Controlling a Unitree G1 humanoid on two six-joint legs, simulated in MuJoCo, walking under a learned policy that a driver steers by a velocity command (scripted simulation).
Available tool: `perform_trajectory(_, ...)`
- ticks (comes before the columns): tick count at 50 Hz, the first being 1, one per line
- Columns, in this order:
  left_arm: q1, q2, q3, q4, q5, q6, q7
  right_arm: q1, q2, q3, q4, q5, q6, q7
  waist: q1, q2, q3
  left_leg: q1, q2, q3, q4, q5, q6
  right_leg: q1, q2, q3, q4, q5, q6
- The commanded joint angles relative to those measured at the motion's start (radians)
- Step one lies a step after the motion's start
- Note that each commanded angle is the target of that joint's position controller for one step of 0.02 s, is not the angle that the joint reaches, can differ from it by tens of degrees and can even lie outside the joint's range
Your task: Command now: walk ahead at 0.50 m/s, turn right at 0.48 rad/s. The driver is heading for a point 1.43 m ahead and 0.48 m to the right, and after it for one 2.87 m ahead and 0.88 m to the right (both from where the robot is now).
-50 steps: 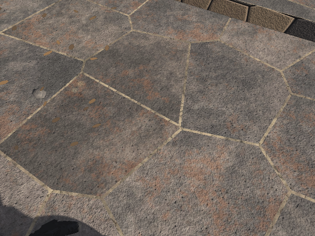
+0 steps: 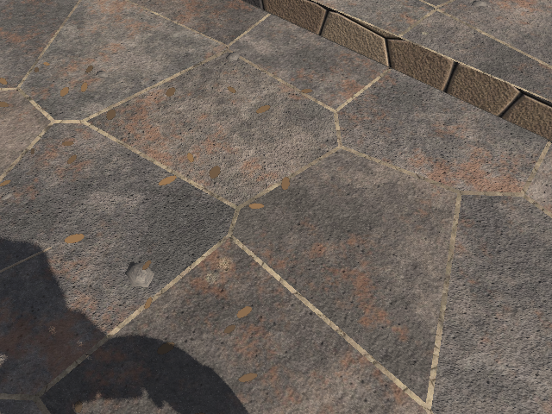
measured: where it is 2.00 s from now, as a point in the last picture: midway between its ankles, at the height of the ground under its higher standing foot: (420, 232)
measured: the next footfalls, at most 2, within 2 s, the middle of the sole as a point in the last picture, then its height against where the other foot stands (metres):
right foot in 0.10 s outside the picture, level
left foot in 0.60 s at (268, 385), level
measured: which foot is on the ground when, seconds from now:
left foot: down 0.00-0.08, up 0.10-0.58, down 0.60-1.00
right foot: up 0.00-0.08, down 0.10-0.62, up 0.64-1.00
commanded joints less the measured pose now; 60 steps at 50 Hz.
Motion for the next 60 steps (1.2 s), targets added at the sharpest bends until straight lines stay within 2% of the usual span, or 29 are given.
perform_trajectory(1,-0.063,0.054,0.008,-0.087,0.002,-0.014,0.001,0.026,-0.162,-0.032,-0.021,-0.003,0.001,-0.015,0.019,0.108,0.034,0.012,0.307,-0.022,0.104,1.01,0.055,0.046,0.068,-0.075,-0.054,-0.101,-0.056)
perform_trajectory(3,0.064,0.083,0.024,-0.058,0.004,-0.016,0.012,0.004,-0.196,-0.04,-0.023,-0.008,0.016,-0.02,0.082,0.132,-0.049,0.019,0.314,-0.004,0.333,1.212,0.056,0.198,0.136,-0.094,-0.07,-0.214,-0.108)
perform_trajectory(4,0.186,0.11,0.041,-0.022,0.009,-0.025,0.02,-0.007,-0.207,-0.043,-0.029,-0.006,0.024,-0.019,0.138,0.115,-0.119,-0.046,0.307,0.0,0.53,1.126,0.051,0.361,0.16,-0.072,-0.135,-0.216,-0.139)
perform_trajectory(5,0.338,0.185,0.071,0.018,0.022,-0.029,0.035,-0.028,-0.198,-0.04,-0.055,-0.001,0.022,-0.014,0.213,0.033,-0.204,-0.241,0.271,0.009,0.824,0.832,0.022,0.603,0.056,0.1,-0.218,-0.264,-0.196)
perform_trajectory(6,0.304,0.309,0.104,0.006,0.015,-0.022,0.047,0.021,-0.07,-0.015,-0.122,0.006,0.013,0.012,0.122,-0.219,-0.269,-0.717,0.046,-0.038,1.212,-0.162,-0.041,0.913,-0.254,0.65,-0.274,-0.204,-0.367)
perform_trajectory(7,0.325,0.295,0.103,0.002,-0.025,-0.014,0.045,-0.11,-0.147,-0.028,-0.151,-0.003,0.0,0.016,0.179,-0.05,-0.3,-0.846,0.027,-0.275,1.292,-0.163,-0.036,0.922,-0.272,0.811,-0.384,-0.191,-0.387)
perform_trajectory(8,0.26,0.262,0.094,0.008,-0.028,-0.011,0.054,-0.162,-0.138,-0.022,-0.177,0.008,-0.015,0.021,0.143,-0.016,-0.153,-0.896,0.095,-0.3,1.232,-0.051,-0.027,0.803,-0.261,0.653,-0.409,-0.137,-0.348)
perform_trajectory(10,0.173,0.172,0.07,0.004,-0.03,-0.019,0.059,-0.141,-0.137,-0.022,-0.162,-0.001,-0.016,0.017,0.057,0.072,-0.029,-0.786,0.151,-0.288,1.061,0.021,-0.038,0.568,-0.166,0.476,-0.44,0.064,-0.262)
perform_trajectory(12,0.144,0.143,0.057,-0.003,-0.036,-0.037,0.06,-0.101,-0.123,-0.019,-0.158,-0.026,0.024,0.021,0.013,0.045,-0.041,-0.684,0.162,-0.285,0.978,0.022,-0.069,0.468,-0.102,0.379,-0.462,0.169,-0.24)
perform_trajectory(15,0.183,0.184,0.066,0.006,-0.035,-0.057,0.055,-0.147,-0.1,-0.014,-0.185,-0.029,0.052,0.03,0.013,0.02,-0.034,-0.694,0.159,-0.251,0.858,0.079,-0.101,0.418,-0.056,0.333,-0.481,0.206,-0.23)
perform_trajectory(25,0.326,0.21,0.075,0.013,-0.019,-0.047,0.066,-0.463,-0.117,0.0,-0.303,-0.008,0.033,0.04,0.135,-0.043,-0.012,-0.737,0.089,-0.257,0.431,0.289,-0.093,0.589,-0.055,0.416,-0.386,0.253,-0.157)
perform_trajectory(27,0.283,0.227,0.079,-0.005,-0.015,-0.048,0.073,-0.405,-0.143,-0.006,-0.296,-0.005,0.024,0.037,0.092,-0.056,-0.019,-0.613,0.072,-0.274,0.355,0.237,-0.069,0.568,-0.068,0.449,-0.342,0.273,-0.124)
perform_trajectory(29,0.224,0.241,0.08,-0.021,-0.017,-0.056,0.066,-0.21,-0.183,-0.025,-0.239,-0.006,0.01,0.021,-0.007,-0.031,-0.092,-0.331,0.03,-0.255,0.274,0.191,-0.034,0.497,-0.02,0.435,-0.162,0.376,-0.082)
perform_trajectory(30,0.224,0.203,0.069,-0.029,-0.027,-0.065,0.056,-0.072,-0.234,-0.041,-0.215,-0.021,-0.004,0.007,-0.069,0.049,-0.19,-0.117,0.135,-0.351,0.23,0.129,0.005,0.406,0.053,0.372,0.064,0.275,-0.054)
perform_trajectory(31,0.268,0.107,0.045,-0.07,-0.057,-0.07,0.055,0.034,-0.323,-0.061,-0.225,-0.046,-0.001,-0.008,-0.081,0.218,-0.331,0.13,0.411,-0.706,0.16,-0.095,0.072,0.176,0.17,0.248,0.364,-0.169,-0.018)
perform_trajectory(32,0.334,0.134,0.044,-0.085,-0.036,-0.062,0.055,-0.025,-0.337,-0.069,-0.22,-0.032,0.016,-0.003,-0.001,0.354,-0.346,0.124,0.509,-1.043,0.056,-0.134,0.151,0.005,0.194,0.202,0.506,-0.522,-0.018)
perform_trajectory(33,0.312,0.176,0.05,-0.046,-0.014,-0.045,0.061,-0.102,-0.231,-0.049,-0.24,-0.023,0.024,0.002,0.019,0.164,-0.197,-0.004,0.476,-0.925,0.063,-0.222,0.146,-0.038,0.108,0.212,0.573,-0.438,-0.022)
perform_trajectory(34,0.249,0.171,0.049,-0.046,-0.008,-0.04,0.05,-0.147,-0.16,-0.033,-0.243,-0.015,0.025,0.006,0.016,0.067,-0.097,-0.125,0.418,-0.761,0.047,-0.154,0.128,-0.023,0.077,0.195,0.543,-0.359,-0.015)
perform_trajectory(35,0.228,0.151,0.046,-0.051,-0.008,-0.035,0.041,-0.17,-0.136,-0.025,-0.238,-0.016,0.023,0.006,0.033,0.08,-0.056,-0.195,0.368,-0.633,0.021,-0.038,0.101,0.002,0.048,0.182,0.498,-0.321,-0.006)
perform_trajectory(37,0.218,0.137,0.043,-0.055,0.007,-0.012,0.024,-0.144,-0.134,-0.023,-0.21,-0.01,0.007,0.006,0.043,0.14,-0.03,-0.253,0.317,-0.475,-0.003,0.153,0.086,0.03,0.022,0.161,0.473,-0.29,0.012)
perform_trajectory(41,0.121,0.117,0.035,-0.101,0.003,0.004,0.004,-0.098,-0.15,-0.035,-0.177,0.003,-0.019,0.018,0.043,0.124,-0.026,-0.224,0.328,-0.339,-0.046,0.319,0.111,-0.054,0.001,0.15,0.439,-0.193,0.032)
perform_trajectory(47,-0.07,0.075,0.01,-0.166,0.0,-0.004,-0.017,-0.052,-0.156,-0.04,-0.136,0.001,-0.015,0.021,0.008,0.115,0.018,-0.207,0.29,-0.149,-0.055,0.404,0.089,-0.042,-0.008,0.081,0.135,-0.003,0.038)
perform_trajectory(51,-0.144,0.074,0.002,-0.189,0.009,-0.009,-0.016,0.014,-0.184,-0.046,-0.093,0.0,-0.004,0.019,-0.012,0.12,0.042,-0.152,0.32,-0.113,-0.033,0.482,0.077,0.053,0.026,0.017,-0.041,-0.078,-0.004)
perform_trajectory(53,-0.126,0.085,0.006,-0.183,0.018,-0.014,-0.005,0.035,-0.204,-0.048,-0.069,0.001,0.01,0.017,0.002,0.126,0.028,-0.094,0.334,-0.094,0.056,0.706,0.072,0.121,0.066,-0.01,-0.095,-0.171,-0.039)
perform_trajectory(55,0.074,0.104,0.022,-0.115,0.028,-0.033,0.01,0.034,-0.215,-0.044,-0.056,0.006,0.025,0.014,0.101,0.102,-0.091,-0.107,0.308,-0.037,0.345,0.921,0.05,0.386,0.137,-0.032,-0.207,-0.163,-0.083)
perform_trajectory(56,0.239,0.153,0.041,-0.062,0.041,-0.042,0.024,0.033,-0.187,-0.032,-0.072,0.008,0.025,0.013,0.165,0.055,-0.203,-0.266,0.277,-0.028,0.572,0.725,0.031,0.648,0.063,0.07,-0.212,-0.181,-0.113)
perform_trajectory(57,0.322,0.278,0.07,-0.057,0.041,-0.044,0.04,0.079,-0.076,-0.002,-0.141,0.027,0.018,0.033,0.158,-0.196,-0.358,-0.659,0.141,-0.018,0.952,0.084,-0.026,0.993,-0.273,0.562,-0.253,-0.245,-0.236)
perform_trajectory(58,0.344,0.29,0.076,-0.061,0.003,-0.036,0.051,0.03,-0.153,-0.027,-0.134,0.016,0.025,0.026,0.178,-0.129,-0.402,-0.763,0.061,-0.187,1.123,-0.205,-0.024,0.972,-0.369,0.778,-0.368,-0.078,-0.27)
perform_trajectory(60,0.226,0.196,0.051,-0.037,-0.007,-0.047,0.062,-0.067,-0.132,-0.023,-0.144,0.029,0.019,0.029,0.114,-0.025,-0.143,-0.785,0.131,-0.282,1.067,-0.048,-0.001,0.709,-0.267,0.43,-0.377,0.121,-0.197)
Velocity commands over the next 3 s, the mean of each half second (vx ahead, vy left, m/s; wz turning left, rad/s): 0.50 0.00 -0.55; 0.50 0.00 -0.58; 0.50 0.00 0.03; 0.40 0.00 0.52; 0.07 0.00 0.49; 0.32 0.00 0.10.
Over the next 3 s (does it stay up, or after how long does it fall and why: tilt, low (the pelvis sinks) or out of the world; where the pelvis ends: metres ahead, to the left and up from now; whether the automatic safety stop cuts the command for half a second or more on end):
stays up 1.15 -0.43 0.00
